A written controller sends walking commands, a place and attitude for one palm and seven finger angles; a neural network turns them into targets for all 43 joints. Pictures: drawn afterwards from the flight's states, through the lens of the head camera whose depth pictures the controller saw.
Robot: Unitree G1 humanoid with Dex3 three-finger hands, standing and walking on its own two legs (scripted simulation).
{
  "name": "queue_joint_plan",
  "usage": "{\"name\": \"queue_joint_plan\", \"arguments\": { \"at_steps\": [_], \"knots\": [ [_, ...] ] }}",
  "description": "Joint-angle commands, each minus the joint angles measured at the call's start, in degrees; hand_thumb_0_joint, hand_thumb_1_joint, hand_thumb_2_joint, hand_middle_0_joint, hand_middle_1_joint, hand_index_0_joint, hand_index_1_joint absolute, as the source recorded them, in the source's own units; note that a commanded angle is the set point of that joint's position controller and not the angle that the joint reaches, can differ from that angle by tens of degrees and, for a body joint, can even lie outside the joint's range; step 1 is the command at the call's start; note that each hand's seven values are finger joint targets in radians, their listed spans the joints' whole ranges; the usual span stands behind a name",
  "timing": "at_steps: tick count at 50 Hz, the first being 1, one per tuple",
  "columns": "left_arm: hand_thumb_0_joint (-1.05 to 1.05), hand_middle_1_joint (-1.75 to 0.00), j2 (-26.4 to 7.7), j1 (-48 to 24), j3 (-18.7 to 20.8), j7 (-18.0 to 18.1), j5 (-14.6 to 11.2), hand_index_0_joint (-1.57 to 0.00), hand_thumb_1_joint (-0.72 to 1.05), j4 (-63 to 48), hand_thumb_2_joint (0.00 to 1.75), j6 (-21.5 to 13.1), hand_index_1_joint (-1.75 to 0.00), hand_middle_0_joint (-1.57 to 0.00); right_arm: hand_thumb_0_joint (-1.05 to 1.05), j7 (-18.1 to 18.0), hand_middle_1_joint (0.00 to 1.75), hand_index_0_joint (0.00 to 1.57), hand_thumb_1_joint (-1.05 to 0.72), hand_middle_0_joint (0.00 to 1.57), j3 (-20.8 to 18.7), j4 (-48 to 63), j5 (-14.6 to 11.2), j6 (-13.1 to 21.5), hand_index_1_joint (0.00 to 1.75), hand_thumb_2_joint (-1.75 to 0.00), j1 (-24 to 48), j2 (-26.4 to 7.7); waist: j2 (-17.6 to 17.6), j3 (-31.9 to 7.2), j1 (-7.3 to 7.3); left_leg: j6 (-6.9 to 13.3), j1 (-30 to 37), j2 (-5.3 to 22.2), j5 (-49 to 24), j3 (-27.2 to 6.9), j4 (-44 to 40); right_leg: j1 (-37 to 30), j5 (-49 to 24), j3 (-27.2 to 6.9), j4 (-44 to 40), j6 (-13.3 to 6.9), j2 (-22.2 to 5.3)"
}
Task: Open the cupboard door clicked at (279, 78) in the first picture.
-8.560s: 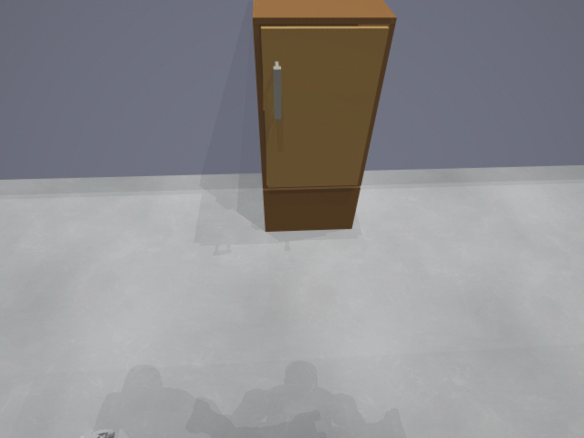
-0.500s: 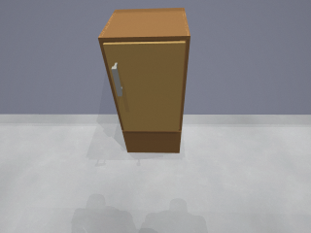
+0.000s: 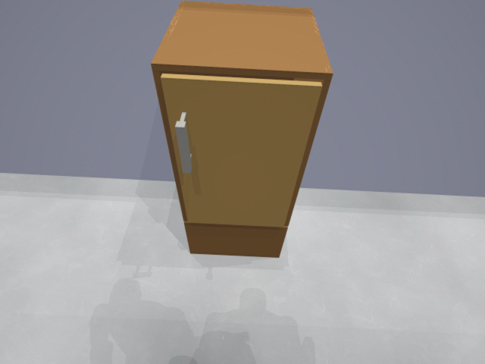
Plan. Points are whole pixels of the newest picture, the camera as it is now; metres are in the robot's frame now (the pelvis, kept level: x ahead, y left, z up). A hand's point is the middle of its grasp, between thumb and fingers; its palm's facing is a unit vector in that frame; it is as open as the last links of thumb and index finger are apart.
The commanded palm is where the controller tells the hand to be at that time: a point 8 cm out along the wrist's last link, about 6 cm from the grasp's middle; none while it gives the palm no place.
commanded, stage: take the last steps up to it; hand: left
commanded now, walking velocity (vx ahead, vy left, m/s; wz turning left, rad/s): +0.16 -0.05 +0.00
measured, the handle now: (185, 143) +0.62 +0.20 -0.05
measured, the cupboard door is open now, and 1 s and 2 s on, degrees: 0 0 0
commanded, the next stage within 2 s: come to a stop and stand still in 0.02 s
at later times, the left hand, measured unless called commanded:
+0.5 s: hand (166, 345) +0.18 +0.16 -0.15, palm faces +0.08 -0.97 -0.24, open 7.3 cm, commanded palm none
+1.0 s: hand out of the picture +0.04 +0.18 -0.16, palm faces +0.06 -0.97 -0.22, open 7.4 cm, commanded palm none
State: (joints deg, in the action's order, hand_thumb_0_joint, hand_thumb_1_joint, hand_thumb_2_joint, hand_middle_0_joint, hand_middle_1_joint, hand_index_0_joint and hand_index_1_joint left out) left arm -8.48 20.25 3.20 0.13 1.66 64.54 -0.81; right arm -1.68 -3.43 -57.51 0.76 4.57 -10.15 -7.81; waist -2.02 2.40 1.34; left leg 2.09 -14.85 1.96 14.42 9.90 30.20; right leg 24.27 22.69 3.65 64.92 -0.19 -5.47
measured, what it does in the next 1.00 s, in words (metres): steps on the spot: right foot, then left foot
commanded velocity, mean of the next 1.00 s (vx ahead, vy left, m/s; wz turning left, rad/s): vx -0.08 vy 0.03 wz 0.00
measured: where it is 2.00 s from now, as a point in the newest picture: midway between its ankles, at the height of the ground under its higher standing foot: outside the picture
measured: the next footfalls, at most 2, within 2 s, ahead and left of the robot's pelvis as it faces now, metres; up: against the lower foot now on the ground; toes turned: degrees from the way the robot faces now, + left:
right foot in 0.24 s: +0.19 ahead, -0.14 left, +0.00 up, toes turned -6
left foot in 0.62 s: +0.14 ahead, +0.11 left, +0.00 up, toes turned +5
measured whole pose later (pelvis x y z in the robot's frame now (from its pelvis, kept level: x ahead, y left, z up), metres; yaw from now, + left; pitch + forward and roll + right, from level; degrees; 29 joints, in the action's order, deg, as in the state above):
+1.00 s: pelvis +0.06 +0.01 +0.01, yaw +1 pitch -1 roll +1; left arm -8.0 17.4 0.1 1.6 0.9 64.4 0.5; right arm -1.6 -1.7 -62.0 0.1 -0.8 -11.7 -10.2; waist 1.6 1.0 0.4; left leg 0.0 -10.8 0.4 12.6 3.9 24.6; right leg 9.1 16.7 1.9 26.8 -0.5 -1.1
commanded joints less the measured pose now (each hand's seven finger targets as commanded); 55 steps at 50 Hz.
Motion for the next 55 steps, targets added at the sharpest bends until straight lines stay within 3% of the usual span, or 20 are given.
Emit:
{"name": "queue_joint_plan", "arguments": {
  "at_steps": [1, 7, 10, 12, 15, 18, 21, 28, 29, 31, 32, 36, 40, 42, 45, 47, 51, 52, 54, 55],
  "knots": [
    [0.00, -0.30, -0.1, 2.2, 0.2, -0.4, 0.0, -0.20, 0.90, -4.1, 0.90, 0.1, -0.30, -0.20, 0.00, 0.2, 0.30, 0.20, -0.90, 0.20, 0.0, -0.5, 0.5, -0.2, 0.30, -0.90, -6.7, -6.2, 7.8, 1.7, -0.23, 7.2, -1.4, 14.8, -10.0, -11.5, -19.6, 2.9, -5.2, -0.8, -6.8, 1.1, -2.3],
    [0.00, -0.30, -1.9, -5.9, -0.3, -0.4, -0.2, -0.20, 0.90, -7.9, 0.90, 0.0, -0.30, -0.20, 0.00, 0.3, 0.30, 0.20, -0.90, 0.20, -0.2, -1.5, 0.8, -1.2, 0.30, -0.90, -8.1, -7.8, 7.6, 2.4, -1.57, 7.3, 2.6, 13.8, -18.0, -10.3, -15.4, -1.0, -7.9, 1.3, -24.3, 1.5, -0.1],
    [0.00, -0.30, -4.2, -0.7, -0.4, 0.5, -0.5, -0.20, 0.90, -5.9, 0.90, -0.9, -0.30, -0.20, 0.00, -0.1, 0.30, 0.20, -0.90, 0.20, 0.5, -2.7, 0.4, -1.8, 0.30, -0.90, -7.4, -7.1, 2.8, -2.1, 1.50, 1.4, 3.3, 9.0, -22.4, -6.3, -3.8, -15.1, -23.4, 0.8, -41.1, 1.8, 0.3],
    [0.00, -0.30, -11.2, -0.5, 0.0, 1.4, -0.5, -0.20, 0.90, -5.5, 0.90, -1.5, -0.30, -0.20, 0.00, 0.5, 0.30, 0.20, -0.90, 0.20, 1.0, -3.2, -0.7, -2.7, 0.30, -0.90, -11.9, -3.8, -7.5, -5.5, -0.78, -3.2, -4.1, 2.0, 6.5, -4.6, 1.3, -23.9, -56.5, -11.3, -39.5, -4.2, -13.7],
    [0.00, -0.30, -12.0, -2.7, 0.8, 2.3, -0.7, -0.20, 0.90, -6.0, 0.90, -0.6, -0.30, -0.20, 0.00, -0.5, 0.30, 0.20, -0.90, 0.20, 0.2, -3.3, -0.8, -5.3, 0.30, -0.90, -10.4, -5.0, -11.6, -7.0, 0.53, -4.0, -5.0, 0.8, 20.7, -7.2, 18.8, -21.6, -69.8, -13.1, -40.1, -12.5, -17.8],
    [0.00, -0.30, -12.5, -6.1, 1.8, 3.0, -0.1, -0.20, 0.90, -7.8, 0.90, 0.8, -0.30, -0.20, 0.00, -0.3, 0.30, 0.20, -0.90, 0.20, -0.1, -2.1, -0.7, -6.2, 0.30, -0.90, -7.4, -4.5, -4.5, -6.5, 1.06, -4.1, -8.7, -0.6, 19.8, -9.9, 26.6, -20.9, -64.5, -10.8, -39.9, -12.8, -17.6],
    [0.00, -0.30, -12.3, -9.4, 2.2, 3.0, 0.1, -0.20, 0.90, -9.7, 0.90, 1.3, -0.30, -0.20, 0.00, 0.3, 0.30, 0.20, -0.90, 0.20, -0.5, -0.8, -0.4, -7.2, 0.30, -0.90, -7.2, -4.5, -6.4, -7.3, -0.03, -4.8, -7.2, -1.0, 15.9, -9.9, 26.1, -16.6, -52.9, -8.3, -42.0, -11.5, -15.7],
    [0.00, -0.30, -11.7, -11.5, 2.4, 2.3, 0.0, -0.20, 0.90, -10.9, 0.90, 2.2, -0.30, -0.20, 0.00, 0.8, 0.30, 0.20, -0.90, 0.20, -0.3, -0.1, -0.1, -6.0, 0.30, -0.90, -11.1, -4.4, -8.4, -7.5, -2.56, -4.3, 4.6, -1.6, 0.9, -5.7, -0.4, -9.4, -24.5, -6.6, -40.1, -6.1, -9.8],
    [0.00, -0.30, -10.8, -11.1, 2.0, 2.0, -0.5, -0.20, 0.90, -11.0, 0.90, 2.6, -0.30, -0.20, 0.00, 0.8, 0.30, 0.20, -0.90, 0.20, -0.3, -0.3, 0.0, -5.6, 0.30, -0.90, -12.1, -5.6, -5.0, -6.8, -3.04, -3.9, 8.5, -0.4, -2.5, -6.4, -5.3, -5.6, -16.9, -5.2, -37.6, -3.9, -7.5],
    [0.00, -0.30, -5.4, -10.3, 1.0, 1.5, -1.1, -0.20, 0.90, -12.5, 0.90, 3.3, -0.30, -0.20, 0.00, 0.7, 0.30, 0.20, -0.90, 0.20, -1.1, 3.1, 0.9, -5.2, 0.30, -0.90, -7.6, -12.8, 18.0, -0.7, -2.18, 3.2, -1.7, 16.6, -2.0, -26.6, -18.3, 0.8, 4.5, 1.1, -23.9, 1.3, 2.8],
    [0.00, -0.30, -6.5, -11.1, 1.0, 1.6, -0.6, -0.20, 0.90, -12.8, 0.90, 3.9, -0.30, -0.20, 0.00, 0.4, 0.30, 0.20, -0.90, 0.20, -1.0, 4.3, 0.9, -5.1, 0.30, -0.90, -3.6, -13.1, 17.7, 1.9, -1.79, 6.6, -9.4, 18.7, 1.7, -29.5, -21.0, -1.6, 7.3, -3.0, -16.5, 1.3, 2.9],
    [0.00, -0.30, -6.3, -5.7, 0.7, 1.0, -0.4, -0.20, 0.90, -8.2, 0.90, 3.5, -0.30, -0.20, 0.00, -0.4, 0.30, 0.20, -0.90, 0.20, 0.5, 3.7, 0.7, -4.7, 0.30, -0.90, 1.6, -10.1, 10.8, 1.2, 0.90, 6.0, -3.0, 10.8, -4.2, -17.7, -17.1, -0.9, 1.2, -4.6, -9.8, 1.3, 3.4],
    [0.00, -0.30, -4.9, -6.7, -1.1, 1.2, -0.9, -0.20, 0.90, -7.6, 0.90, 2.2, -0.30, -0.20, 0.00, -0.5, 0.30, 0.20, -0.90, 0.20, 0.3, 0.5, 0.3, -4.3, 0.30, -0.90, -3.7, -9.9, 10.1, -2.6, -1.79, 7.2, 8.7, 11.8, -19.7, -17.6, -13.4, -4.4, 2.8, -2.1, -26.4, 2.1, 2.5],
    [0.00, -0.30, -5.0, -3.7, -1.5, 1.4, -1.0, -0.20, 0.90, -5.9, 0.90, 1.5, -0.30, -0.20, 0.00, -0.4, 0.30, 0.20, -0.90, 0.20, 0.3, -0.9, -0.2, -4.1, 0.30, -0.90, -4.4, -9.7, 8.2, -4.1, -0.86, 5.6, 10.6, 10.3, -26.3, -16.2, -9.6, -9.8, -5.6, -1.7, -38.8, 2.0, 2.7],
    [0.00, -0.30, -8.4, -2.4, -1.8, 2.1, -1.0, -0.20, 0.90, -3.6, 0.90, 0.0, -0.30, -0.20, 0.00, 0.1, 0.30, 0.20, -0.90, 0.20, 1.0, -1.5, -1.2, -3.6, 0.30, -0.90, -5.1, -6.3, 0.5, -4.0, -2.39, -1.1, 6.2, 3.9, -12.5, -11.5, -7.0, -15.6, -26.2, -9.2, -45.1, -1.2, -5.1],
    [0.00, -0.30, -7.8, -3.7, -1.9, 2.0, -1.0, -0.20, 0.90, -2.9, 0.90, -0.2, -0.30, -0.20, 0.00, 0.2, 0.30, 0.20, -0.90, 0.20, 1.3, -2.5, -0.6, -4.5, 0.30, -0.90, -4.7, -6.0, -7.8, -1.5, -2.56, -2.2, 7.8, 2.6, -7.0, -10.1, -7.0, -10.5, -21.0, -9.8, -46.1, -2.3, -4.1],
    [0.00, -0.30, -5.9, -3.0, -2.4, 2.0, -1.2, -0.20, 0.90, -2.2, 0.90, 0.1, -0.30, -0.20, 0.00, 0.1, 0.30, 0.20, -0.90, 0.20, 1.9, -4.8, -0.4, -4.3, 0.30, -0.90, -5.9, -5.9, -2.4, 2.0, -2.25, -1.5, 8.3, 3.6, -6.7, -11.0, -10.1, -7.9, -11.2, -9.0, -47.9, -1.5, -1.8],
    [0.00, -0.30, -15.6, -3.6, -2.3, 2.2, 0.2, -0.20, 0.90, -7.2, 0.90, -1.3, -0.30, -0.20, 0.00, 0.7, 0.30, 0.20, -0.90, 0.20, 1.1, 1.4, 0.2, -3.7, 0.30, -0.90, -4.5, -13.3, -5.0, 8.0, -2.91, -1.0, 4.8, 2.2, -6.5, -13.5, -8.6, -6.7, -10.2, -6.9, -45.2, -1.9, 1.3],
    [0.00, -0.30, -13.4, -3.6, -0.5, 2.2, -0.3, -0.20, 0.90, -8.8, 0.90, -1.7, -0.30, -0.20, 0.00, -0.2, 0.30, 0.20, -0.90, 0.20, -0.3, 4.1, 0.6, -2.1, 0.30, -0.90, -3.9, -13.9, 2.5, -4.8, -1.78, 0.4, 4.3, 3.3, -8.4, -13.2, -2.6, -10.9, -12.5, -8.8, -41.9, -3.2, -1.7],
    [0.00, -0.30, -12.1, -3.3, -0.5, 2.1, -0.3, -0.20, 0.90, -9.2, 0.90, -1.6, -0.30, -0.20, 0.00, -0.4, 0.30, 0.20, -0.90, 0.20, -0.2, 4.5, 0.6, -2.3, 0.30, -0.90, -4.7, -12.2, 3.0, -5.7, -2.14, 0.3, 3.8, 2.7, -6.2, -12.5, -1.5, -10.6, -10.3, -9.5, -42.9, -3.7, -2.4]
  ]
}}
